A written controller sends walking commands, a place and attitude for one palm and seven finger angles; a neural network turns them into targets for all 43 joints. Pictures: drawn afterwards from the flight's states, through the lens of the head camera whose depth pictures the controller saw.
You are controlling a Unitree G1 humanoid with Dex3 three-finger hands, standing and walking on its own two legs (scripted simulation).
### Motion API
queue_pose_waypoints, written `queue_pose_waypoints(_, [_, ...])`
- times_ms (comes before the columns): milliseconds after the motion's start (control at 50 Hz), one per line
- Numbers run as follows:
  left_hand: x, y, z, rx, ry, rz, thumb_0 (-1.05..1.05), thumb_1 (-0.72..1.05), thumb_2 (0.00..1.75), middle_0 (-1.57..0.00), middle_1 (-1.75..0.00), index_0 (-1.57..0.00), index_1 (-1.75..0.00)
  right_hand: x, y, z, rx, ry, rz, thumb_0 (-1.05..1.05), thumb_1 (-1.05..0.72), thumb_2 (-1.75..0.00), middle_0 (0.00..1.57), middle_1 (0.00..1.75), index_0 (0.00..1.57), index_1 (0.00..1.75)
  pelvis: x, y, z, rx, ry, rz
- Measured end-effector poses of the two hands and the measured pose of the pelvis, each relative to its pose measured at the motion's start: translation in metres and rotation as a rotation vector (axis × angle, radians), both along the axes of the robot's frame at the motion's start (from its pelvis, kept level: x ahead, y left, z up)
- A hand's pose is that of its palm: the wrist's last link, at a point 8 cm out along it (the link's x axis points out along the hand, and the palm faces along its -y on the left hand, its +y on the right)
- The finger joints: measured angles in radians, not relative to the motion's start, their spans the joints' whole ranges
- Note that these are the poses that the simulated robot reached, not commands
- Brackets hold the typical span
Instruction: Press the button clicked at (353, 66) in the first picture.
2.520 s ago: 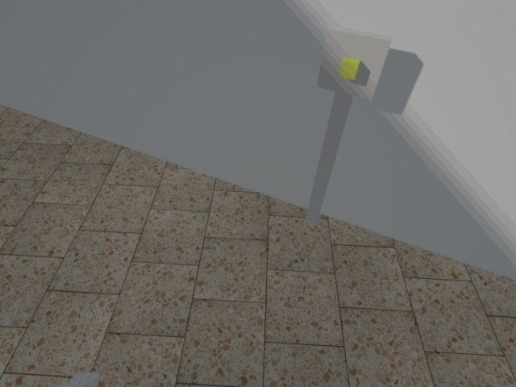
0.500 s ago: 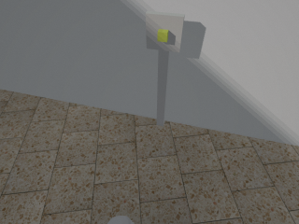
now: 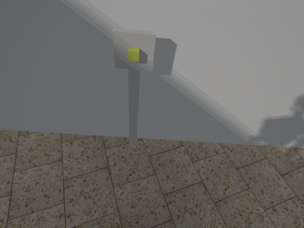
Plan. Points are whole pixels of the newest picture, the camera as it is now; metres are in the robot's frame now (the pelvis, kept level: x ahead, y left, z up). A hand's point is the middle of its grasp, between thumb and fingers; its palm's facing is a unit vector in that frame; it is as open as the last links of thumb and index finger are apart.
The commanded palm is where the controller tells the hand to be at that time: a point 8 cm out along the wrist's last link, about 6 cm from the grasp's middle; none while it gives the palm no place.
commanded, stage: take the last steps up to it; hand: left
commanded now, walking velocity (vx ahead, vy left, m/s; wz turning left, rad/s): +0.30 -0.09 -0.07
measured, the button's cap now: (133, 54) +0.79 +0.13 +0.04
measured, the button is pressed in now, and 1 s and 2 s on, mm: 0 0 0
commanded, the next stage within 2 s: come to a stop and stand still in 0.58 s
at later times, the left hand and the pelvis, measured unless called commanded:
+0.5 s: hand (105, 217) +0.19 +0.14 -0.18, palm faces +0.03 -0.98 -0.21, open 7.2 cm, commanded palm none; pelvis +0.17 -0.04 -0.01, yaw +1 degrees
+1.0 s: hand (118, 167) +0.36 +0.14 -0.18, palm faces +0.01 -0.97 -0.24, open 7.3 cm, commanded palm none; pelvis +0.30 -0.06 -0.01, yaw -2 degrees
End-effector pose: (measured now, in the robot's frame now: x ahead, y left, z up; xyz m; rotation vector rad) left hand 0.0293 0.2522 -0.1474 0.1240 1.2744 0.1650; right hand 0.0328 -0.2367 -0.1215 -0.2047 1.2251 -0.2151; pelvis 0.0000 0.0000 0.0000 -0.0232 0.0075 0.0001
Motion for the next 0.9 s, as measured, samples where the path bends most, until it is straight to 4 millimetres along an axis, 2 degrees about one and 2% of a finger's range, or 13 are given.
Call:
queue_pose_waypoints(80, [0.05,-0.006,0.009,-0.004,-0.036,-0.058,0.01,0.92,0.89,-0.2,-0.3,-0.19,-0.3,-0.031,-0.008,0.001,-0.001,0.112,-0.07,0.0,-0.93,-0.9,0.21,0.3,0.21,0.3,0.02,-0.001,0.005,0.0,0.007,-0.018])
queue_pose_waypoints(180, [0.109,-0.032,0.011,-0.013,-0.047,-0.133,0.01,0.91,0.9,-0.2,-0.3,-0.19,-0.3,-0.061,-0.012,-0.002,0.035,0.248,-0.156,0.0,-0.92,-0.9,0.2,0.3,0.2,0.3,0.05,-0.014,0.004,0.007,0.013,-0.031])
queue_pose_waypoints(260, [0.154,-0.06,0.005,-0.015,-0.083,-0.166,0.01,0.91,0.9,-0.2,-0.3,-0.19,-0.3,-0.07,-0.016,-0.013,0.082,0.349,-0.203,0.01,-0.91,-0.9,0.2,0.3,0.2,0.3,0.08,-0.034,-0.006,0.018,0.014,-0.031])
queue_pose_waypoints(300, [0.167,-0.073,0.002,-0.014,-0.108,-0.152,0.01,0.91,0.89,-0.2,-0.3,-0.19,-0.3,-0.064,-0.02,-0.02,0.105,0.391,-0.2,0.01,-0.91,-0.9,0.2,0.3,0.2,0.3,0.093,-0.042,-0.011,0.007,0.007,-0.021])
queue_pose_waypoints(340, [0.169,-0.08,0.002,-0.021,-0.11,-0.122,0.01,0.91,0.89,-0.2,-0.3,-0.19,-0.3,-0.042,-0.023,-0.022,0.115,0.401,-0.182,0.01,-0.91,-0.9,0.2,0.3,0.2,0.3,0.107,-0.046,-0.01,0.002,0.002,-0.011])
queue_pose_waypoints(380, [0.169,-0.076,0.005,0.001,-0.109,-0.056,-0.01,0.94,0.89,-0.2,-0.3,-0.2,-0.3,-0.008,-0.028,-0.022,0.115,0.366,-0.153,0.01,-0.91,-0.9,0.2,0.3,0.2,0.3,0.122,-0.048,-0.007,-0.001,0.002,-0.002])
queue_pose_waypoints(460, [0.16,-0.063,0.003,0.028,-0.019,-0.025,-0.02,0.95,0.89,-0.2,-0.3,-0.2,-0.3,0.082,-0.033,-0.023,0.103,0.217,-0.095,0.01,-0.91,-0.9,0.2,0.3,0.2,0.3,0.152,-0.047,-0.004,-0.006,0.007,0.011])
queue_pose_waypoints(540, [0.146,-0.055,-0.01,0.004,0.105,0.005,-0.01,0.94,0.89,-0.2,-0.3,-0.2,-0.3,0.172,-0.036,-0.021,0.056,0.074,-0.034,0.02,-0.94,-0.9,0.2,0.3,0.2,0.3,0.185,-0.036,-0.009,-0.019,0.001,0.012])
queue_pose_waypoints(620, [0.144,-0.047,-0.029,-0.038,0.218,0.03,0.0,0.93,0.89,-0.2,-0.3,-0.2,-0.3,0.24,-0.033,-0.018,0.001,-0.035,0.009,0.02,-0.94,-0.9,0.2,0.3,0.2,0.3,0.221,-0.023,-0.022,-0.011,-0.013,-0.006])
queue_pose_waypoints(660, [0.155,-0.045,-0.029,-0.049,0.248,0.021,0.0,0.92,0.89,-0.2,-0.3,-0.19,-0.3,0.258,-0.03,-0.013,-0.013,-0.059,0.009,0.01,-0.94,-0.9,0.2,0.3,0.2,0.3,0.234,-0.02,-0.019,-0.009,-0.016,-0.018])
queue_pose_waypoints(720, [0.187,-0.045,-0.021,-0.059,0.223,0.009,0.01,0.92,0.89,-0.2,-0.3,-0.19,-0.3,0.268,-0.022,-0.005,-0.01,-0.039,0.003,0.01,-0.93,-0.9,0.2,0.3,0.2,0.3,0.253,-0.018,-0.009,-0.003,-0.018,-0.023])
queue_pose_waypoints(820, [0.248,-0.054,-0.009,-0.052,0.133,0.006,0.01,0.92,0.89,-0.2,-0.3,-0.19,-0.3,0.269,-0.015,-0.005,0.012,0.066,-0.017,0.01,-0.94,-0.9,0.2,0.3,0.2,0.3,0.277,-0.022,0.002,0.0,-0.019,-0.014])
queue_pose_waypoints(900, [0.285,-0.059,-0.006,-0.013,0.097,-0.014,0.01,0.93,0.89,-0.2,-0.3,-0.19,-0.3,0.268,-0.019,-0.013,0.048,0.126,-0.054,0.01,-0.93,-0.9,0.21,0.3,0.21,0.3,0.29,-0.034,0.001,0.009,-0.029,-0.016])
